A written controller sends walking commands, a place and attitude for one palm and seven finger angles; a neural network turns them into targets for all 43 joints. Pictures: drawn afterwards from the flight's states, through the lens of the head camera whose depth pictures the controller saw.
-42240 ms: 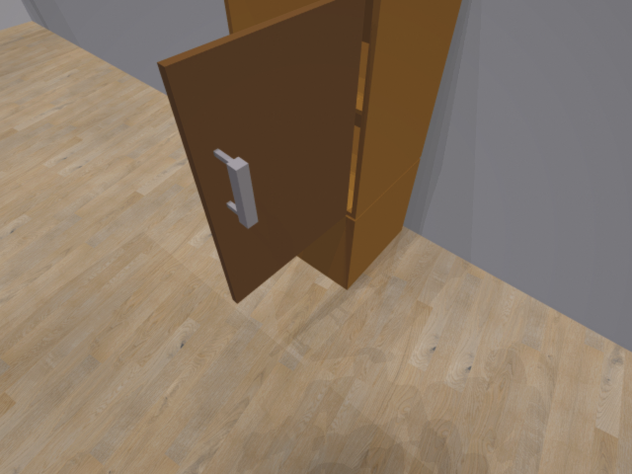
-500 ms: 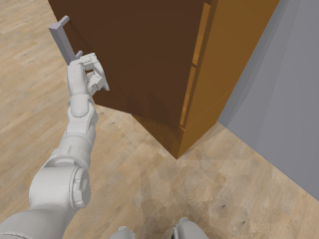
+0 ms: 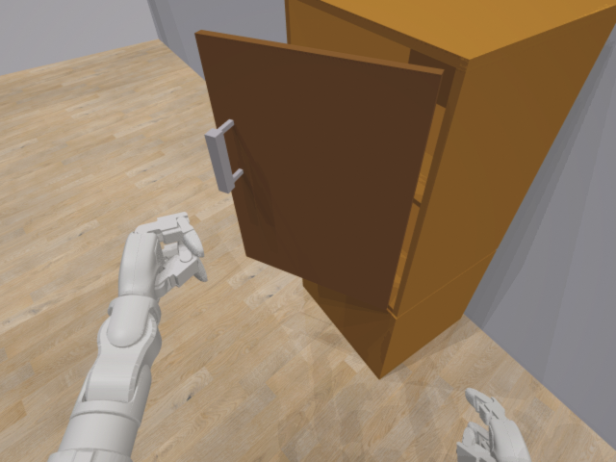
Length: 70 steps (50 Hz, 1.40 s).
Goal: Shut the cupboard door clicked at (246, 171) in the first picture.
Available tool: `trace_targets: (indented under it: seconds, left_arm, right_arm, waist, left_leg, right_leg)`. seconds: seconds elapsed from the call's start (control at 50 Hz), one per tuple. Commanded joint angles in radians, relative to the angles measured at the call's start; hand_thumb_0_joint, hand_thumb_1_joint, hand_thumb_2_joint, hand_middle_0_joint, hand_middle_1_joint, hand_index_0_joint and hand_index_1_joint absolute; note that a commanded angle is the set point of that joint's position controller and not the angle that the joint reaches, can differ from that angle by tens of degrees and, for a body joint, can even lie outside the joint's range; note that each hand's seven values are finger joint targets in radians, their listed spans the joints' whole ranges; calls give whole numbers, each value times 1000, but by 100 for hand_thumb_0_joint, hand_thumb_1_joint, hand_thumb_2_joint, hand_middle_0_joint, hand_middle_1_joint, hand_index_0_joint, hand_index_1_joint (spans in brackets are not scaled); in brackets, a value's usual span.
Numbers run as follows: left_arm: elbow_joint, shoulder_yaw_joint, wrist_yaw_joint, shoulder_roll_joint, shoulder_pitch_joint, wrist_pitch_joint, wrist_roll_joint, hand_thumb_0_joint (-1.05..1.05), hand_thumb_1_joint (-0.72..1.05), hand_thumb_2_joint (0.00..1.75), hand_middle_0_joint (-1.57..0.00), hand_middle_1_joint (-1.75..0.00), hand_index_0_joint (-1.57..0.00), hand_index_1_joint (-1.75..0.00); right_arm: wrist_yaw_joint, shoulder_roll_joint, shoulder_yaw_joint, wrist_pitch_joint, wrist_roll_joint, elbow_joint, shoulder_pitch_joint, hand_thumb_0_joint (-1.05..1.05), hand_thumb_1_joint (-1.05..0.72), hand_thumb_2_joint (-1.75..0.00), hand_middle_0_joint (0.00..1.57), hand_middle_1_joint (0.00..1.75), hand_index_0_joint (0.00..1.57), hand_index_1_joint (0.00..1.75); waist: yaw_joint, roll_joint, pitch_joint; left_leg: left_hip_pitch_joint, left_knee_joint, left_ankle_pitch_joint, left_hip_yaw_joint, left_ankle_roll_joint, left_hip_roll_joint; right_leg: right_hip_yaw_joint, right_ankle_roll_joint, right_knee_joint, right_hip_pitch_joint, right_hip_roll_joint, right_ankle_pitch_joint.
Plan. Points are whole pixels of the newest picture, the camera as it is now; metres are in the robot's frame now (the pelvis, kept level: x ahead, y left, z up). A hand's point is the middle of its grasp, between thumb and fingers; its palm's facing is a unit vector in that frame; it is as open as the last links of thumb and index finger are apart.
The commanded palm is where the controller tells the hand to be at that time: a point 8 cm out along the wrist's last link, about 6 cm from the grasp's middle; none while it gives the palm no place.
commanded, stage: draw the hand back to the body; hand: left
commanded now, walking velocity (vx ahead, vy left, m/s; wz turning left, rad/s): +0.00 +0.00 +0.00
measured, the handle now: (227, 156) +0.66 +0.20 +0.04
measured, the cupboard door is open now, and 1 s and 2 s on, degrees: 30 30 30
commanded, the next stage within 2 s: step back with the hand held close in 0.96 s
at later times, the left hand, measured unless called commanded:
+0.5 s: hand (63, 313) +0.23 +0.26 +0.16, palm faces +0.41 -0.83 -0.39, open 5.4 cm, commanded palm +0.17 +0.30 +0.18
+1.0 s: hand (34, 328) +0.20 +0.26 +0.17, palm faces +0.47 -0.78 -0.41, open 7.4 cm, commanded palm +0.15 +0.30 +0.19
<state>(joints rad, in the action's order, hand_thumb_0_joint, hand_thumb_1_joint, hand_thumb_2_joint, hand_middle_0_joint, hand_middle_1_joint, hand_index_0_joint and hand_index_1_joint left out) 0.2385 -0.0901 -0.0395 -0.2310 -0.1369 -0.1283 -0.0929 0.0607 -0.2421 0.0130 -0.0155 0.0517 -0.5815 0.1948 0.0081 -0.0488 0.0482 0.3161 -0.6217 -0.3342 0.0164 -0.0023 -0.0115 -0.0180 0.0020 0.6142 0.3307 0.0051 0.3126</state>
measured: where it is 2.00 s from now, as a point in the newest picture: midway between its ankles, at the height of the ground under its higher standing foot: outside the picture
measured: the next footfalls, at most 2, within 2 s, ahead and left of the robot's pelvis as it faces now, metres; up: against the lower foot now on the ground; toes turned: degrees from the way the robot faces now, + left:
none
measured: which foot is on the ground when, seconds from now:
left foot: down 0.00-1.00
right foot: down 0.00-1.00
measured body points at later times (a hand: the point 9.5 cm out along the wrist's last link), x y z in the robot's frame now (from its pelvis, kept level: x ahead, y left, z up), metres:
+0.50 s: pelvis +0.02 +0.00 +0.02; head +0.00 -0.03 +0.46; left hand +0.20 +0.30 +0.18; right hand +0.20 -0.21 -0.08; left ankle +0.00 +0.12 -0.73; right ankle +0.01 -0.12 -0.73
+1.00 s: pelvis +0.02 +0.00 +0.02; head +0.00 -0.03 +0.46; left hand +0.17 +0.30 +0.20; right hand +0.21 -0.22 -0.07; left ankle +0.00 +0.12 -0.73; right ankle +0.01 -0.12 -0.73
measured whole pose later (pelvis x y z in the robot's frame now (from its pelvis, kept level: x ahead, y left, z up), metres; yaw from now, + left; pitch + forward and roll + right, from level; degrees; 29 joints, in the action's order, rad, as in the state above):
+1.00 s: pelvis +0.02 +0.00 +0.02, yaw +1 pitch -4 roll +0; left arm -0.37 -0.34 -0.11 -0.34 0.46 -0.09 -0.06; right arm 0.09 -0.22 0.02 -0.10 0.02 -0.64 0.19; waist -0.06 -0.07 0.00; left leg 0.09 -0.43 -0.27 0.00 0.00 -0.01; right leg -0.03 0.00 0.42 0.10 0.01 0.25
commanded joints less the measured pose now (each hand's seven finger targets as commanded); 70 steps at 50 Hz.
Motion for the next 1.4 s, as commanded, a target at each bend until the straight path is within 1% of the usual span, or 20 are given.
trace_targets:
  seconds: [0.0, 0.08, 0.22, 0.3, 0.42, 0.46, 0.54, 0.6, 0.64, 0.72, 0.84, 0.98, 1.06, 1.08, 1.12, 1.16, 1.28, 1.32, 1.34, 1.38]
  left_arm:
    - [-335, -54, -39, -165, -224, -20, 29, 0, 90, 90, -97, -114, -97, -114]
    - [-441, -67, -49, -172, -133, 0, 34, 0, 90, 90, -86, -102, -86, -102]
    - [-623, -153, -61, -219, 98, 17, 37, 0, 90, 90, -67, -81, -67, -81]
    - [-668, -211, -64, -245, 219, 20, 34, 0, 90, 90, -56, -69, -56, -69]
    - [-759, -299, -73, -281, 387, 12, 29, 0, 90, 90, -39, -51, -39, -51]
    - [-799, -331, -76, -302, 433, 6, 28, 0, 90, 90, -34, -45, -34, -45]
    - [-807, -411, -87, -344, 547, -4, 24, 0, 90, 90, -23, -33, -23, -33]
    - [-807, -365, -87, -293, 519, -8, 29, 0, 90, 90, -20, -30, -20, -30]
    - [-787, -344, -89, -281, 496, -7, 33, 0, 90, 90, -20, -30, -20, -30]
    - [-793, -355, -97, -295, 480, -12, 37, 0, 90, 90, -20, -30, -20, -30]
    - [-828, -395, -98, -335, 502, -19, 37, 0, 90, 90, -20, -30, -20, -30]
    - [-795, -380, -86, -301, 521, -14, 29, 0, 90, 90, -20, -30, -20, -30]
    - [-813, -383, -87, -306, 527, -16, 31, 0, 90, 90, -20, -30, -20, -30]
    - [-838, -482, -93, -410, 453, -50, 32, 0, 90, 90, -20, -30, -20, -30]
    - [-768, -415, -86, -333, 567, -63, 31, 0, 90, 90, -20, -30, -20, -30]
    - [-781, -419, -89, -339, 600, -76, 32, 0, 90, 90, -20, -30, -20, -30]
    - [-886, -458, -111, -385, 642, -78, 25, 0, 90, 90, -20, -30, -20, -30]
    - [-880, -469, -115, -390, 657, -72, 22, 0, 90, 90, -20, -30, -20, -30]
    - [-871, -486, -116, -407, 668, -70, 23, 0, 90, 90, -20, -30, -20, -30]
    - [-872, -462, -117, -381, 665, -71, 23, 0, 90, 90, -20, -30, -20, -30]
  right_arm:
    - [29, -87, -13, -31, -8, 140, -93, 0, -90, -90, 20, 30, 20, 30]
    - [32, -81, -2, -36, -15, 140, -112, 0, -90, -90, 20, 30, 20, 30]
    - [24, -75, 2, -55, -33, 141, -127, 0, -90, -90, 20, 30, 20, 30]
    - [24, -74, -2, -61, -35, 135, -137, 0, -90, -90, 20, 30, 20, 30]
    - [23, -70, -12, -80, -38, 129, -140, 0, -90, -90, 20, 30, 20, 30]
    - [22, -71, -17, -90, -36, 127, -142, 0, -90, -90, 20, 30, 20, 30]
    - [28, -74, -27, -107, -36, 117, -137, 0, -90, -90, 20, 30, 20, 30]
    - [29, -75, -27, -119, -35, 108, -129, 0, -90, -90, 20, 30, 20, 30]
    - [34, -86, -33, -127, -34, 97, -122, 0, -90, -90, 20, 30, 20, 30]
    - [40, -82, -33, -135, -37, 97, -125, 0, -90, -90, 20, 30, 20, 30]
    - [40, -76, -28, -145, -39, 94, -134, 0, -90, -90, 20, 30, 20, 30]
    - [35, -69, -26, -137, -38, 101, -133, 0, -90, -90, 20, 30, 20, 30]
    - [34, -73, -30, -139, -40, 104, -129, 0, -90, -90, 20, 30, 20, 30]
    - [30, -115, -44, -112, -37, 131, -127, 0, -90, -90, 20, 30, 20, 30]
    - [28, -94, -46, -85, -38, 121, -120, 0, -90, -90, 20, 30, 20, 30]
    - [29, -88, -47, -67, -35, 123, -118, 0, -90, -90, 20, 30, 20, 30]
    - [48, -111, -59, -26, -32, 165, -117, 0, -90, -90, 20, 30, 20, 30]
    - [51, -113, -61, -12, -32, 174, -108, 0, -90, -90, 20, 30, 20, 30]
    - [53, -117, -64, -10, -34, 171, -115, 0, -90, -90, 20, 30, 20, 30]
    - [52, -116, -62, -4, -30, 181, -105, 0, -90, -90, 20, 30, 20, 30]
  waist:
    - [-3, 39, 119]
    - [-11, -11, 106]
    - [-38, -30, 115]
    - [-47, 11, 78]
    - [-62, 7, 68]
    - [-66, -27, 64]
    - [-77, 13, 32]
    - [-59, -17, -7]
    - [-50, 15, -35]
    - [-59, 25, 3]
    - [-74, -35, 20]
    - [-68, -12, -26]
    - [-70, -21, 12]
    - [-31, 2, -17]
    - [-24, 88, 20]
    - [-19, 80, 59]
    - [-18, -29, 157]
    - [-18, -8, 155]
    - [-23, -12, 160]
    - [-16, 5, 140]
  left_leg:
    - [-122, 180, 189, 2, -22, 16]
    - [-185, 228, 224, -1, -17, 12]
    - [-229, 257, 356, -6, -10, 9]
    - [-216, 263, 361, -2, -11, 8]
    - [-207, 256, 383, 0, -11, 8]
    - [-203, 252, 380, 6, -11, 9]
    - [-180, 252, 351, 7, -14, 7]
    - [-179, 255, 321, 12, -15, 8]
    - [-184, 259, 291, 9, -19, 7]
    - [-194, 257, 280, 10, -25, 12]
    - [-195, 258, 309, 9, -17, 13]
    - [-181, 265, 292, 17, -15, 7]
    - [-192, 265, 307, 17, -16, 8]
    - [-102, 199, 253, -7, -35, -19]
    - [-99, 130, 228, -9, -31, -6]
    - [-89, 104, 252, -11, -26, -8]
    - [-85, 147, 559, -46, -19, -55]
    - [-54, 155, 580, -56, -21, -67]
    - [-46, 158, 552, -58, -22, -69]
    - [5, 168, 481, -63, -24, -76]
  right_leg:
    - [-13, 9, -166, -144, -8, -198]
    - [-21, 12, -204, -194, -8, -215]
    - [-35, 12, -224, -275, -8, -314]
    - [-38, 6, -236, -279, -8, -316]
    - [-41, 0, -233, -287, -2, -326]
    - [-36, -2, -235, -286, 3, -320]
    - [-38, -3, -244, -274, -1, -292]
    - [-38, -6, -245, -234, 2, -259]
    - [-38, -8, -260, -207, 0, -223]
    - [-34, -8, -251, -221, 2, -213]
    - [-30, -2, -249, -254, 2, -245]
    - [-31, -6, -260, -234, -1, -228]
    - [-30, -6, -255, -252, 0, -245]
    - [41, 6, -278, -190, 58, -290]
    - [77, 25, -284, -153, 117, -303]
    - [71, 36, -248, -159, 144, -359]
    - [5, 2, -91, -217, 76, -516]
    - [3, -6, -70, -228, 60, -522]
    - [11, -6, -72, -228, 61, -514]
    - [16, -6, -65, -228, 60, -468]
